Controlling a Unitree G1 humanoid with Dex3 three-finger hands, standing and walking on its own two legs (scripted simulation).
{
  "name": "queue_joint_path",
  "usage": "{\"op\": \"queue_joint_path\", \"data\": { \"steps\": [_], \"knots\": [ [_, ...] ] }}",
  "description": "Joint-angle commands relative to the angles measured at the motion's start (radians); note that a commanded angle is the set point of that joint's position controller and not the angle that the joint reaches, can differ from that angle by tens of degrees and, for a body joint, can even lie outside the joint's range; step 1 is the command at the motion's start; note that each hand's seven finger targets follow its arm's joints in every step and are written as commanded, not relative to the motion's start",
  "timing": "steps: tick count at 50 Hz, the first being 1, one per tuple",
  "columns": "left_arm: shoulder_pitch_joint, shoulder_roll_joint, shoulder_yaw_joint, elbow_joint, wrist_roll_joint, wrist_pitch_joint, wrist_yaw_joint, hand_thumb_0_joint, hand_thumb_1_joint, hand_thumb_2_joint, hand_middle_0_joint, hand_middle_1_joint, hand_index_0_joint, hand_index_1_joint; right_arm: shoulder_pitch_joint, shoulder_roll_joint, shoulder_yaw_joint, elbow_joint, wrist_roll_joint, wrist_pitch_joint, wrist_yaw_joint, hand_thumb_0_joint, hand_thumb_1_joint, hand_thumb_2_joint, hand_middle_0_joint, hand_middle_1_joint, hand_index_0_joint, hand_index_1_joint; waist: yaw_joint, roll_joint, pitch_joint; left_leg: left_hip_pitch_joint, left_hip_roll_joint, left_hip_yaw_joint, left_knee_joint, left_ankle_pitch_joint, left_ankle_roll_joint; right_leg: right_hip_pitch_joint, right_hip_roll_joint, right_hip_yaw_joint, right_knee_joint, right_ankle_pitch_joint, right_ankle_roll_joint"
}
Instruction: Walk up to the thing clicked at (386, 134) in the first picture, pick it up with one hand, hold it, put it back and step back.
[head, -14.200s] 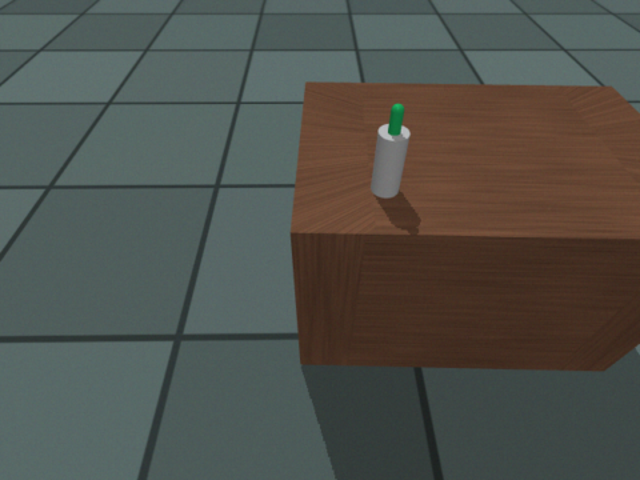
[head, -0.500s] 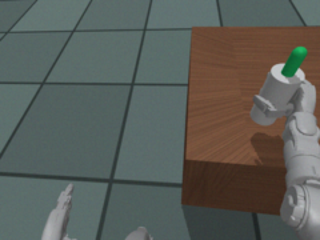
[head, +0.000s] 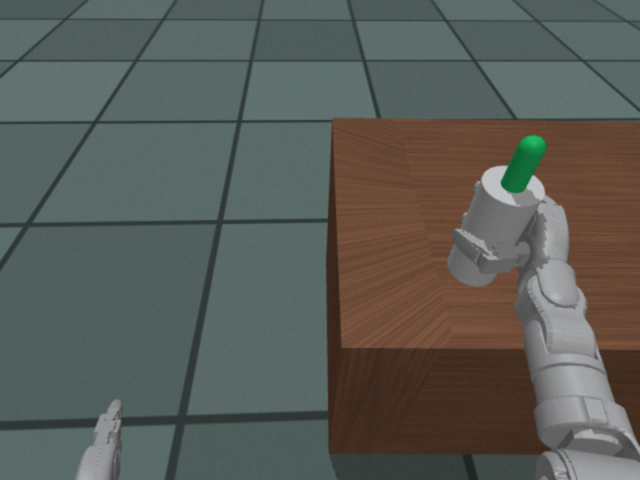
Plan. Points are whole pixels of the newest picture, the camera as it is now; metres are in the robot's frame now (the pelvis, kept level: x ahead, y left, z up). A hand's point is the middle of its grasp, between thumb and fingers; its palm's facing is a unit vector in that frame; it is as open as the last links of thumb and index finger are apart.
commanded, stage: lift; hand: right
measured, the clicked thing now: (498, 213) +0.40 -0.19 +0.15
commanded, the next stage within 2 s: hold in 0.62 s
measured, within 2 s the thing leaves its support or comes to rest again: neither
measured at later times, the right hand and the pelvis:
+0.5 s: hand (504, 235) +0.35 -0.18 +0.16, palm faces +0.20 +0.98 -0.01, open 9.3 cm; pelvis +0.00 +0.00 +0.01, yaw +0 degrees
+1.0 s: hand (507, 240) +0.33 -0.17 +0.18, palm faces +0.19 +0.98 -0.02, open 9.3 cm; pelvis +0.00 +0.00 +0.02, yaw -1 degrees
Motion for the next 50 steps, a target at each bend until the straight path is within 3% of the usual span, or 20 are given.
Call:
{"op": "queue_joint_path", "data": {
  "steps": [1, 2, 3, 5, 8, 9, 14, 18, 21, 22, 23, 26, 31, 32, 35, 40, 41, 43, 48, 50],
  "knots": [
    [-0.063, 0.104, 0.034, -0.124, -0.002, -0.053, 0.015, 0.0, -0.545, 0.048, -0.038, -0.048, -0.039, -0.048, -0.482, -0.232, -0.053, -0.431, 0.035, -0.059, -0.007, 0.0, -0.216, -1.283, 1.282, 1.417, 1.322, 1.417, -0.014, -0.043, -0.33, 0.225, -0.018, 0.026, -0.082, 0.295, 0.019, 0.107, 0.037, -0.023, -0.115, 0.32, -0.015],
    [-0.016, 0.099, 0.039, -0.069, -0.003, -0.046, 0.019, 0.0, -0.54, 0.045, -0.038, -0.049, -0.04, -0.047, -0.466, -0.217, -0.041, -0.427, 0.038, -0.046, -0.006, 0.0, -0.212, -1.287, 1.284, 1.422, 1.325, 1.422, 0.003, -0.037, -0.283, 0.201, -0.023, 0.031, -0.086, 0.291, 0.019, 0.112, 0.032, -0.019, -0.119, 0.323, -0.015],
    [-0.071, 0.097, 0.032, -0.099, -0.004, -0.05, 0.016, 0.0, -0.545, 0.048, -0.039, -0.049, -0.04, -0.049, -0.454, -0.206, -0.03, -0.475, 0.04, -0.038, -0.009, 0.0, -0.228, -1.277, 1.276, 1.407, 1.315, 1.407, -0.013, -0.043, -0.3, 0.22, -0.018, 0.029, -0.088, 0.296, 0.018, 0.12, 0.034, -0.02, -0.122, 0.326, -0.014],
    [-0.106, 0.142, 0.067, -0.13, -0.003, -0.056, 0.028, 0.0, -0.55, 0.051, -0.039, -0.047, -0.038, -0.049, -0.456, -0.219, -0.043, -0.531, 0.046, -0.018, -0.017, 0.0, -0.216, -1.285, 1.28, 1.417, 1.32, 1.417, -0.007, -0.012, -0.334, 0.236, -0.019, 0.03, -0.096, 0.295, 0.016, 0.147, 0.033, -0.017, -0.127, 0.322, -0.018],
    [-0.124, 0.115, 0.04, -0.145, -0.006, -0.061, 0.035, 0.0, -0.551, 0.053, -0.04, -0.049, -0.038, -0.051, -0.433, -0.194, -0.03, -0.568, 0.052, 0.009, -0.028, 0.0, -0.218, -1.299, 1.285, 1.428, 1.327, 1.428, -0.013, 0.012, -0.285, 0.241, -0.022, 0.038, -0.119, 0.243, 0.013, 0.146, 0.032, -0.013, -0.152, 0.276, -0.019],
    [-0.084, 0.132, 0.061, -0.129, -0.004, -0.061, 0.04, 0.0, -0.549, 0.052, -0.038, -0.047, -0.037, -0.049, -0.419, -0.205, -0.039, -0.594, 0.051, 0.017, -0.031, 0.0, -0.211, -1.286, 1.278, 1.417, 1.319, 1.417, -0.014, 0.005, -0.299, 0.247, -0.022, 0.039, -0.119, 0.255, 0.016, 0.163, 0.029, -0.011, -0.155, 0.293, -0.018],
    [-0.079, 0.083, 0.016, -0.094, -0.005, -0.061, 0.041, 0.0, -0.547, 0.049, -0.037, -0.047, -0.036, -0.048, -0.353, -0.167, -0.025, -0.614, 0.053, 0.079, -0.033, 0.0, -0.182, -1.282, 1.265, 1.412, 1.308, 1.412, -0.024, -0.011, -0.259, 0.25, -0.018, 0.04, -0.135, 0.277, 0.017, 0.176, 0.029, -0.014, -0.165, 0.324, -0.017],
    [-0.12, 0.14, 0.073, -0.086, -0.003, -0.071, 0.043, 0.0, -0.548, 0.049, -0.04, -0.047, -0.038, -0.049, -0.346, -0.168, -0.025, -0.653, 0.052, 0.117, -0.03, 0.0, -0.21, -1.296, 1.276, 1.423, 1.318, 1.423, -0.013, -0.005, -0.235, 0.246, -0.019, 0.043, -0.155, 0.249, 0.015, 0.186, 0.029, -0.011, -0.187, 0.291, -0.018],
    [-0.118, 0.074, 0.019, -0.067, -0.005, -0.076, 0.034, 0.0, -0.549, 0.05, -0.041, -0.048, -0.04, -0.05, -0.348, -0.138, -0.005, -0.7, 0.054, 0.13, -0.03, 0.0, -0.207, -1.303, 1.275, 1.427, 1.319, 1.427, -0.027, -0.014, -0.21, 0.253, -0.026, 0.053, -0.159, 0.222, 0.02, 0.186, 0.021, 0.001, -0.207, 0.285, -0.011],
    [-0.133, 0.093, 0.037, -0.076, -0.005, -0.078, 0.037, 0.0, -0.55, 0.05, -0.041, -0.047, -0.039, -0.049, -0.34, -0.158, -0.025, -0.708, 0.054, 0.133, -0.031, 0.0, -0.2, -1.304, 1.27, 1.426, 1.315, 1.426, -0.038, -0.02, -0.238, 0.272, -0.025, 0.05, -0.16, 0.237, 0.023, 0.191, 0.021, 0.002, -0.206, 0.306, -0.009],
    [-0.157, 0.086, 0.023, -0.106, -0.005, -0.083, 0.036, 0.0, -0.551, 0.05, -0.042, -0.048, -0.039, -0.05, -0.342, -0.14, -0.009, -0.723, 0.056, 0.138, -0.03, 0.0, -0.207, -1.293, 1.264, 1.414, 1.307, 1.414, -0.033, 0.002, -0.247, 0.282, -0.026, 0.051, -0.162, 0.248, 0.021, 0.202, 0.022, 0.001, -0.204, 0.318, -0.011],
    [-0.114, 0.104, 0.047, -0.041, -0.001, -0.079, 0.038, 0.0, -0.553, 0.051, -0.043, -0.049, -0.04, -0.052, -0.3, -0.142, -0.015, -0.737, 0.055, 0.166, -0.033, 0.0, -0.211, -1.304, 1.265, 1.421, 1.31, 1.421, -0.031, -0.021, -0.24, 0.287, -0.022, 0.05, -0.164, 0.297, 0.021, 0.219, 0.025, -0.007, -0.198, 0.366, -0.01],
    [-0.126, 0.12, 0.066, -0.025, -0.001, -0.094, 0.039, 0.0, -0.558, 0.055, -0.046, -0.051, -0.042, -0.055, -0.283, -0.142, -0.022, -0.756, 0.055, 0.198, -0.037, 0.0, -0.267, -1.32, 1.285, 1.433, 1.327, 1.433, -0.026, 0.001, -0.199, 0.287, -0.023, 0.052, -0.19, 0.248, 0.018, 0.215, 0.027, -0.006, -0.221, 0.303, -0.014],
    [-0.119, 0.075, 0.022, -0.024, -0.002, -0.094, 0.033, 0.0, -0.555, 0.056, -0.044, -0.052, -0.042, -0.055, -0.282, -0.13, -0.015, -0.785, 0.055, 0.202, -0.035, 0.0, -0.255, -1.32, 1.284, 1.434, 1.326, 1.434, -0.033, -0.008, -0.201, 0.289, -0.021, 0.05, -0.191, 0.256, 0.018, 0.214, 0.029, -0.009, -0.22, 0.31, -0.015],
    [-0.143, 0.115, 0.059, -0.031, -0.001, -0.1, 0.038, 0.0, -0.551, 0.052, -0.046, -0.053, -0.046, -0.054, -0.272, -0.133, -0.016, -0.8, 0.055, 0.216, -0.037, 0.0, -0.235, -1.318, 1.271, 1.429, 1.316, 1.429, -0.023, -0.004, -0.215, 0.292, -0.023, 0.052, -0.194, 0.265, 0.02, 0.236, 0.026, -0.006, -0.224, 0.322, -0.015],
    [-0.185, 0.115, 0.057, -0.005, -0.001, -0.111, 0.035, 0.0, -0.547, 0.051, -0.046, -0.053, -0.046, -0.053, -0.263, -0.128, -0.018, -0.844, 0.06, 0.235, -0.036, 0.0, -0.229, -1.3, 1.262, 1.412, 1.306, 1.412, -0.036, -0.007, -0.18, 0.288, -0.022, 0.054, -0.208, 0.217, 0.019, 0.22, 0.029, -0.005, -0.24, 0.273, -0.015],
    [-0.177, 0.129, 0.075, -0.004, 0.001, -0.114, 0.036, 0.0, -0.551, 0.053, -0.046, -0.052, -0.044, -0.054, -0.249, -0.125, -0.017, -0.853, 0.059, 0.241, -0.037, 0.0, -0.23, -1.291, 1.256, 1.402, 1.298, 1.402, -0.034, -0.011, -0.207, 0.302, -0.022, 0.053, -0.206, 0.233, 0.02, 0.23, 0.029, -0.004, -0.238, 0.287, -0.015],
    [-0.176, 0.082, 0.03, 0.01, -0.001, -0.117, 0.029, 0.0, -0.544, 0.049, -0.047, -0.054, -0.048, -0.053, -0.24, -0.107, -0.003, -0.873, 0.061, 0.25, -0.036, 0.0, -0.219, -1.298, 1.254, 1.408, 1.299, 1.408, -0.04, -0.004, -0.186, 0.303, -0.025, 0.058, -0.206, 0.234, 0.02, 0.226, 0.026, -0.001, -0.242, 0.294, -0.013],
    [-0.188, 0.117, 0.06, 0.004, 0.001, -0.121, 0.032, 0.0, -0.548, 0.052, -0.048, -0.054, -0.048, -0.054, -0.208, -0.109, -0.012, -0.908, 0.061, 0.269, -0.035, 0.0, -0.241, -1.293, 1.253, 1.4, 1.296, 1.4, -0.034, 0.009, -0.239, 0.326, -0.024, 0.057, -0.2, 0.313, 0.019, 0.266, 0.026, -0.003, -0.227, 0.383, -0.013],
    [-0.187, 0.108, 0.046, 0.026, 0.002, -0.121, 0.03, 0.0, -0.546, 0.051, -0.048, -0.054, -0.048, -0.054, -0.197, -0.103, -0.008, -0.923, 0.062, 0.28, -0.038, 0.0, -0.243, -1.307, 1.265, 1.415, 1.308, 1.415, -0.04, -0.011, -0.212, 0.325, -0.023, 0.058, -0.204, 0.302, 0.021, 0.257, 0.026, -0.003, -0.235, 0.379, -0.01]
  ]
}}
